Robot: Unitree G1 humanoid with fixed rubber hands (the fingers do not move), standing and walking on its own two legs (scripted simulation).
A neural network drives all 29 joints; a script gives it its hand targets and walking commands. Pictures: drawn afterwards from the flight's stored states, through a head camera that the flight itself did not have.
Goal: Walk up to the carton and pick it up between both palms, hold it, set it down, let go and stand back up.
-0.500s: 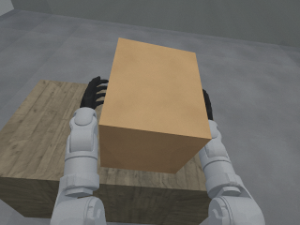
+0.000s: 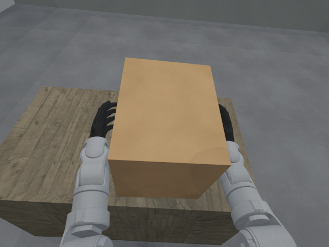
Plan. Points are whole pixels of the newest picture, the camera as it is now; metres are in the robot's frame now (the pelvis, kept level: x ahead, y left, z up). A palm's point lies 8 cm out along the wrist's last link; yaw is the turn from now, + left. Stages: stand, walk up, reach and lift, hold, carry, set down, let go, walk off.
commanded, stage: set down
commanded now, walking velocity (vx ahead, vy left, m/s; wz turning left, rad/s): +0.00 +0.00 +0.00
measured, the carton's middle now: (163, 131) +0.37 +0.00 +0.07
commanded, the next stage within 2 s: none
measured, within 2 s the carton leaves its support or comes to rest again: neither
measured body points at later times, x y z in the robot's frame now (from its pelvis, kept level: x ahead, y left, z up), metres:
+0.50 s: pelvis -0.02 +0.01 +0.00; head +0.01 +0.03 +0.45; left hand +0.37 +0.16 +0.04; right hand +0.35 -0.16 +0.04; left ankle +0.03 +0.15 -0.75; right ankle -0.06 -0.11 -0.75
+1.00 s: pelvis +0.00 +0.00 +0.00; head +0.09 +0.03 +0.44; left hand +0.38 +0.17 -0.03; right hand +0.38 -0.14 -0.01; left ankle +0.03 +0.15 -0.75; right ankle -0.06 -0.11 -0.75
